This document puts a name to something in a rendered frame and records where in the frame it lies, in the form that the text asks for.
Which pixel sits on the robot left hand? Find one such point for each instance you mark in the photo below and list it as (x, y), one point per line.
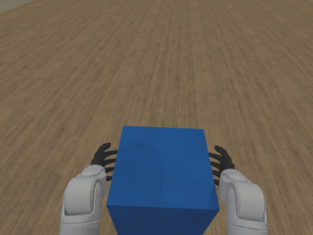
(99, 158)

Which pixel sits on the robot right hand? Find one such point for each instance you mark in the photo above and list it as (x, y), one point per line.
(225, 162)

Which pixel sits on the carton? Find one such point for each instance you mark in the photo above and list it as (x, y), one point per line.
(162, 182)

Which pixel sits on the right robot forearm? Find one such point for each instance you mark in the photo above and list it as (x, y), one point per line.
(246, 212)

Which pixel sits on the left robot forearm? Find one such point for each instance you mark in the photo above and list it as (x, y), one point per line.
(82, 202)

